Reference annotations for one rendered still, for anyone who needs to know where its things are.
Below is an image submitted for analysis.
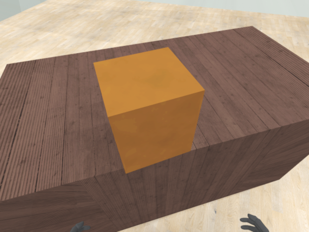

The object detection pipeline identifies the right robot hand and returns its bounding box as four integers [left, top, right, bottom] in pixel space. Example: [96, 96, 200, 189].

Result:
[240, 214, 269, 232]

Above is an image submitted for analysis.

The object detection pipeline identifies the left robot hand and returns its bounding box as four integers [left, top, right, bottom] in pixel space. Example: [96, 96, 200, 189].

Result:
[70, 221, 91, 232]

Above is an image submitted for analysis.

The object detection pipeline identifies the carton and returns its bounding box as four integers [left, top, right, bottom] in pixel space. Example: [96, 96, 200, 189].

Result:
[94, 47, 205, 174]

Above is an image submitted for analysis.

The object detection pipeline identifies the pedestal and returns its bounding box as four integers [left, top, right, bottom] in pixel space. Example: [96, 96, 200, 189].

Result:
[0, 26, 309, 232]

